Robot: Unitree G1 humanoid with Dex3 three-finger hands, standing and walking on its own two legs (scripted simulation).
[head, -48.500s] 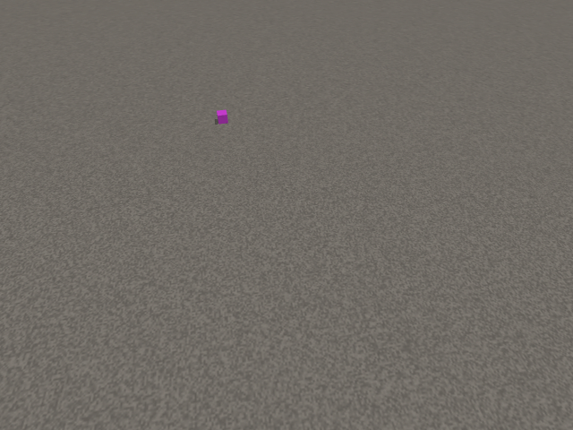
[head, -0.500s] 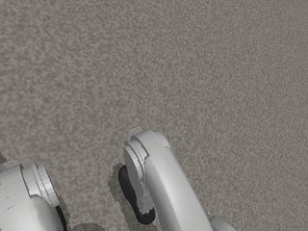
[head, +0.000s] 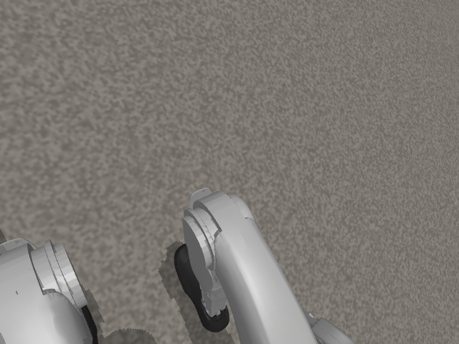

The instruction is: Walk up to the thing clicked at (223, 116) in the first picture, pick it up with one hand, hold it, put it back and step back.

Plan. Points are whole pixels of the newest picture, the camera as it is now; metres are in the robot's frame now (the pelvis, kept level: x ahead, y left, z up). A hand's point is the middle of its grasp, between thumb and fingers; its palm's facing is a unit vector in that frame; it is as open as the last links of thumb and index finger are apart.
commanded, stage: open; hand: left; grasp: from above
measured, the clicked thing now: out of the picture +0.44 +0.30 -0.28
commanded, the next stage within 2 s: withdraw in 0.02 s
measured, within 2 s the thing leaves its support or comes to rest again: neither
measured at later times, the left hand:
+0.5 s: hand out of the picture +0.44 +0.33 -0.17, palm faces -0.31 -0.11 -0.94, open 14.2 cm
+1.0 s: hand out of the picture +0.42 +0.30 -0.10, palm faces -0.48 -0.10 -0.87, open 13.8 cm
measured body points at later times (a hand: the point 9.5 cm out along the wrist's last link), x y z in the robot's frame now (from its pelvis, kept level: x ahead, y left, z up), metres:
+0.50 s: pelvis +0.01 +0.00 +0.01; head +0.23 +0.10 +0.39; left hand +0.45 +0.33 -0.11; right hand +0.08 -0.25 -0.08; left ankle +0.07 +0.14 -0.28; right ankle +0.11 -0.11 -0.27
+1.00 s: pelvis -0.01 -0.01 +0.04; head +0.20 +0.08 +0.43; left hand +0.44 +0.30 -0.05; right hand +0.08 -0.28 -0.06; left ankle +0.07 +0.14 -0.28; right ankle +0.11 -0.11 -0.28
